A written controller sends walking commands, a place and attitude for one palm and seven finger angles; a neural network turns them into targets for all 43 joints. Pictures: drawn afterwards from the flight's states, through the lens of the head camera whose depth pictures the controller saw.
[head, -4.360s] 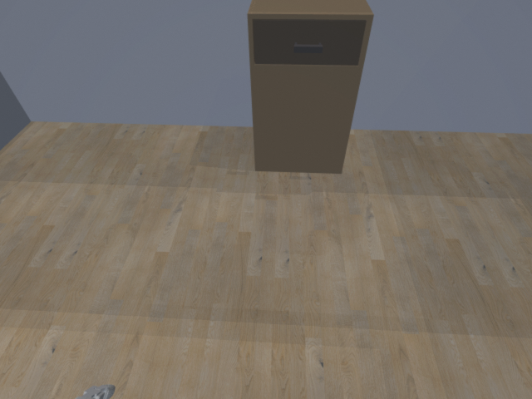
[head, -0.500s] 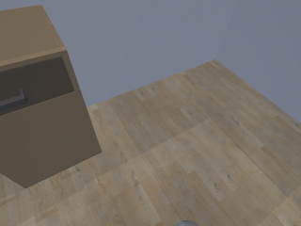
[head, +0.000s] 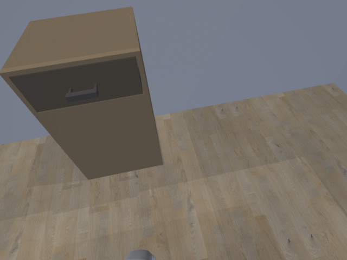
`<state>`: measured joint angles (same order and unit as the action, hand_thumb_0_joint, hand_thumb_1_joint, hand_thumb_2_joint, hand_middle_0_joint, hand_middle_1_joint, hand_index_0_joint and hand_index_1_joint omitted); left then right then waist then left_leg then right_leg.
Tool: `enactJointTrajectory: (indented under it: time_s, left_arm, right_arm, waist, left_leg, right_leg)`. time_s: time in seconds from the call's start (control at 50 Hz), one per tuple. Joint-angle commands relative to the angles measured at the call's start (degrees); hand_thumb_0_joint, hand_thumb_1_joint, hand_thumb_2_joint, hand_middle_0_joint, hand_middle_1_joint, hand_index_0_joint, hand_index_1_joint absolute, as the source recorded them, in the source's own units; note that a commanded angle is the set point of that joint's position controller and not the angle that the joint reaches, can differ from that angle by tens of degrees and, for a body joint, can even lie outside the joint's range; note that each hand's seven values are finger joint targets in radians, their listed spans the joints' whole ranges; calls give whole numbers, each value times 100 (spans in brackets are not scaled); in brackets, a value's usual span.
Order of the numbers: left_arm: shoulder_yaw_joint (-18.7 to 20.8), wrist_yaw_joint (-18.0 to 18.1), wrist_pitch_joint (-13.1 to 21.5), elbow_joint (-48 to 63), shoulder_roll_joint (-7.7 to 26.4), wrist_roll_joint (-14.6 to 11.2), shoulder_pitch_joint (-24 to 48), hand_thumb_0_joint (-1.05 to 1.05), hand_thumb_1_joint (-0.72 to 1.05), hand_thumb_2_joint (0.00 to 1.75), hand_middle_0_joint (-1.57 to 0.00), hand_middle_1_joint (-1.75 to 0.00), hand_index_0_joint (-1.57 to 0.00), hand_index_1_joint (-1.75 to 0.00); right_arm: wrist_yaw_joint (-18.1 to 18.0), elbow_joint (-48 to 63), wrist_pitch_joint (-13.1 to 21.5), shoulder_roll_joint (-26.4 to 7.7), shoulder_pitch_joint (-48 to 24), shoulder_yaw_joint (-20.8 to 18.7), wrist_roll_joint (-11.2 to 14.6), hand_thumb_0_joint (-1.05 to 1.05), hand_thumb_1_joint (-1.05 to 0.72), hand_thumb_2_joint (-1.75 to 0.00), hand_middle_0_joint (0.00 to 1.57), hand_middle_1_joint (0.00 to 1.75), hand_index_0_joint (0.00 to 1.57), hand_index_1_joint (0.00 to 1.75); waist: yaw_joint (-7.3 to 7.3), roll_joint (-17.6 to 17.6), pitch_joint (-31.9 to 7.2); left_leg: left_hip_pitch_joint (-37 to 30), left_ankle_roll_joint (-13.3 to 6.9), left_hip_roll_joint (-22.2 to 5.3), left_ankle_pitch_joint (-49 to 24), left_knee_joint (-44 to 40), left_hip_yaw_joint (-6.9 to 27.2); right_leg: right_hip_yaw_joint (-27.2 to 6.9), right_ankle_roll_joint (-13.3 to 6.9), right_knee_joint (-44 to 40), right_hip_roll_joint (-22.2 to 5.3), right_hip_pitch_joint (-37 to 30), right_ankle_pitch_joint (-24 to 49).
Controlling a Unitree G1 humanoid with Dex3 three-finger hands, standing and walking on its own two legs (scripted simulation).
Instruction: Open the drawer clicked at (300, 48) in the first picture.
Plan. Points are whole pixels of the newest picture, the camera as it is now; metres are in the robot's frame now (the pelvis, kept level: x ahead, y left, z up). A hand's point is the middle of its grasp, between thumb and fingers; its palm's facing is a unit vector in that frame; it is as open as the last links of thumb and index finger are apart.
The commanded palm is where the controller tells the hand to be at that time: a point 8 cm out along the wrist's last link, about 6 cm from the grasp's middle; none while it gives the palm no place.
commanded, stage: turn to face it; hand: left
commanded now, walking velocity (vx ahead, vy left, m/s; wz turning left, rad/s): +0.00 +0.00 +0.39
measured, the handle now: (82, 91) +0.70 +0.40 -0.05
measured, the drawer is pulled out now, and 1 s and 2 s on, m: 0.00 0.00 0.00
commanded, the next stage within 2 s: take the last steps up to it in 0.30 s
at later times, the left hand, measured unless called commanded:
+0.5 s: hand out of the picture -0.01 +0.24 -0.17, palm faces +0.23 -0.94 -0.27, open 7.4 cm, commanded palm none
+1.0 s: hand out of the picture -0.07 +0.15 -0.16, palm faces +0.39 -0.91 -0.14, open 7.4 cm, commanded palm none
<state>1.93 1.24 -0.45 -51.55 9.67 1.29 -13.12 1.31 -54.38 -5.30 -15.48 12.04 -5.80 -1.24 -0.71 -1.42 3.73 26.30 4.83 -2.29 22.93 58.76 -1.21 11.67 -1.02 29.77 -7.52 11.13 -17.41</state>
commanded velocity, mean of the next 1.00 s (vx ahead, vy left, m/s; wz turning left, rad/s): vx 0.19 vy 0.01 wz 0.15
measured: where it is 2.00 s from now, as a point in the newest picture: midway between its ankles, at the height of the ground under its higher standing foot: (162, 256)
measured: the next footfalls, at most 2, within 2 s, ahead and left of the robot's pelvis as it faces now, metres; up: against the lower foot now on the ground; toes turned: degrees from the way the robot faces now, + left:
left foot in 0.18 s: +0.00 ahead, +0.15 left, +0.00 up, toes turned +11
right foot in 0.56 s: +0.04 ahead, -0.08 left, +0.00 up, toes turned +5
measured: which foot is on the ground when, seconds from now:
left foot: up 0.00-0.16, down 0.18-0.56, up 0.58-1.00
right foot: down 0.00-0.18, up 0.20-0.54, down 0.56-1.00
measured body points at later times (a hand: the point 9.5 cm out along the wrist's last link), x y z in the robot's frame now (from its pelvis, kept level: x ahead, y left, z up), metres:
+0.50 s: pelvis -0.02 +0.03 -0.01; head +0.00 +0.02 +0.44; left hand -0.02 +0.29 -0.15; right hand +0.12 -0.19 -0.15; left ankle -0.04 +0.15 -0.74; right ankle +0.00 -0.10 -0.71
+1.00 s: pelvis +0.07 +0.05 +0.00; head +0.09 +0.05 +0.45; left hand -0.09 +0.20 -0.15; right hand +0.16 -0.17 -0.16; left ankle +0.11 +0.20 -0.71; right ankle +0.00 -0.08 -0.74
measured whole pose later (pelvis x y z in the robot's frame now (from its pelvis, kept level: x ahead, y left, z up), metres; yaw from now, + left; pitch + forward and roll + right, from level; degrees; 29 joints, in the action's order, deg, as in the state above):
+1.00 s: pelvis +0.07 +0.05 +0.00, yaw +16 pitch +0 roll +0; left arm 1.0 0.8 3.6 -65.7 4.5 1.7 -28.5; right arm 1.7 -61.9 -1.3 -10.4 14.0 -3.7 -1.3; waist 2.7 -1.0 2.4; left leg 27.7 0.3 -5.4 12.6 43.8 -4.9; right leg 10.6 0.7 18.7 -2.9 -1.2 -19.1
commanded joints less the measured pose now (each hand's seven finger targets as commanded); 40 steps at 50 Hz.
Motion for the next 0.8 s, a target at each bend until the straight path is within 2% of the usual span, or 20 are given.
enactJointTrajectory:
  time_s: [0.0,0.06,0.12,0.14,0.16,0.18,0.2,0.22,0.28,0.38,0.44,0.5,0.52,0.54,0.56,0.58,0.6,0.66,0.72,0.78]
  left_arm:
    - [344,63,49,171,1408,55,-526,0,90,90,-20,-30,-20,-30]
    - [393,62,30,88,1492,72,-540,0,90,90,-20,-30,-20,-30]
    - [386,39,-4,32,1413,-14,-360,0,90,90,-20,-30,-20,-30]
    - [355,20,-30,142,1163,-63,-398,0,90,90,-20,-30,-20,-30]
    - [203,-2,-51,360,787,-52,-157,0,90,90,-20,-30,-20,-30]
    - [206,40,-127,368,949,-15,45,0,90,90,-20,-30,-20,-30]
    - [223,22,-146,296,852,-1,108,0,90,90,-20,-30,-20,-30]
    - [232,23,-158,160,840,-21,14,0,90,90,-20,-30,-20,-30]
    - [261,-34,-171,-49,907,-35,-216,0,90,90,-20,-30,-20,-30]
    - [204,-18,-199,-41,760,-52,-90,0,90,90,-20,-30,-20,-30]
    - [151,-57,-104,-51,607,-38,-120,0,90,90,-20,-30,-20,-30]
    - [138,-118,37,-290,528,12,-694,0,90,90,-20,-30,-20,-30]
    - [174,-110,117,-388,701,45,-999,0,90,90,-20,-30,-20,-30]
    - [265,-57,200,-478,1155,126,-1348,0,90,90,-20,-30,-20,-30]
    - [309,-23,183,-436,1510,65,-1527,0,90,90,-20,-30,-20,-30]
    - [271,-4,192,-391,1399,34,-1404,0,90,90,-20,-30,-20,-30]
    - [271,10,277,-408,1228,16,-1111,0,90,90,-20,-30,-20,-30]
    - [107,4,386,-413,632,-7,-792,0,90,90,-20,-30,-20,-30]
    - [64,-1,458,-603,522,-26,-1175,0,90,90,-20,-30,-20,-30]
    - [53,18,510,-827,442,-9,-1549,0,90,90,-20,-30,-20,-30]
  right_arm:
    - [16,667,210,-149,-753,95,42,0,-90,-90,20,30,20,30]
    - [-10,648,279,-145,-695,142,73,0,-90,-90,20,30,20,30]
    - [-35,479,374,-383,-146,104,62,0,-90,-90,20,30,20,30]
    - [-69,434,451,-925,137,-20,10,0,-90,-90,20,30,20,30]
    - [-114,385,442,-1407,398,-134,33,0,-90,-90,20,30,20,30]
    - [-132,277,387,-1368,487,-93,31,0,-90,-90,20,30,20,30]
    - [-197,288,420,-1102,269,-30,6,0,-90,-90,20,30,20,30]
    - [-244,318,434,-974,-16,12,6,0,-90,-90,20,30,20,30]
    - [-247,430,453,-711,-468,133,29,0,-90,-90,20,30,20,30]
    - [-244,345,448,-713,-269,121,9,0,-90,-90,20,30,20,30]
    - [-224,278,453,-700,-148,105,-35,0,-90,-90,20,30,20,30]
    - [-204,206,458,-599,-254,106,-16,0,-90,-90,20,30,20,30]
    - [-187,184,483,-425,-198,130,25,0,-90,-90,20,30,20,30]
    - [-164,242,505,42,-123,219,87,0,-90,-90,20,30,20,30]
    - [-120,496,494,19,-499,225,30,0,-90,-90,20,30,20,30]
    - [-72,507,485,-196,-616,155,-31,0,-90,-90,20,30,20,30]
    - [-40,348,464,-208,-472,121,-48,0,-90,-90,20,30,20,30]
    - [14,-113,462,-28,136,111,-70,0,-90,-90,20,30,20,30]
    - [27,-279,462,158,277,122,-26,0,-90,-90,20,30,20,30]
    - [19,-231,491,206,37,142,-22,0,-90,-90,20,30,20,30]
  waist:
    - [379,1456,-339]
    - [387,1556,-581]
    - [31,1079,-903]
    - [-155,-232,-1204]
    - [-317,-1557,-1111]
    - [-347,-980,-1039]
    - [-239,-868,-706]
    - [-129,-1199,-694]
    - [76,-962,-336]
    - [14,-740,-281]
    - [-22,-804,-397]
    - [267,-542,-377]
    - [407,-47,-390]
    - [564,1444,-295]
    - [735,2019,117]
    - [607,1303,412]
    - [432,1626,598]
    - [83,887,661]
    - [111,849,506]
    - [229,858,502]
  left_leg:
    - [161,-69,64,279,-910,-365]
    - [-398,-185,131,287,-1749,-509]
    - [-1852,-329,79,-1228,-3546,-495]
    - [-2955,-711,-966,-2592,-3830,702]
    - [-3288,-1475,-2213,-5093,-3780,2091]
    - [-2847,-1768,-2294,-5055,-3645,1578]
    - [-2597,-1684,-1934,-5051,-3720,1297]
    - [-2430,-1577,-1693,-4844,-3666,1123]
    - [-1907,-1335,-1161,-4162,-3829,642]
    - [-1821,-1459,-1204,-3362,-3993,934]
    - [-1701,-1474,-1198,-1983,-4067,1225]
    - [-982,-1232,-894,-110,-3766,1219]
    - [-378,-1010,-533,332,-3117,1016]
    - [749,-634,195,905,-1529,188]
    - [1321,-536,295,1227,-433,147]
    - [1388,-570,70,741,87,457]
    - [1297,-588,-65,184,343,533]
    - [926,-472,-225,-911,557,296]
    - [935,-369,-203,-1384,391,89]
    - [1195,-320,-347,-1415,46,1]
  right_leg:
    - [-854,-599,-720,-1291,-732,3070]
    - [-827,-561,-427,-1366,-811,3401]
    - [-348,-52,505,-1078,-255,2911]
    - [-57,306,1555,-605,898,1353]
    - [-244,612,2612,-14,2214,-1941]
    - [-754,505,3111,-76,2016,-1969]
    - [-857,510,3296,-81,2145,-1572]
    - [-969,547,3421,-80,2128,-1323]
    - [-941,558,3370,84,1797,-697]
    - [-893,582,2389,233,1462,-769]
    - [-760,511,1511,393,956,-880]
    - [-538,441,102,604,-175,-141]
    - [-784,388,-577,441,-937,-7]
    - [-2380,35,-1482,-817,-1502,-1193]
    - [-3829,-463,-2279,-1800,-922,-1998]
    - [-3756,-631,-2553,-1825,-377,-2627]
    - [-3640,-450,-2660,-1572,43,-2696]
    - [-2062,-223,-2325,-964,152,-1036]
    - [-1348,-203,-2262,-709,-241,9]
    - [-1326,-397,-2230,-869,-613,510]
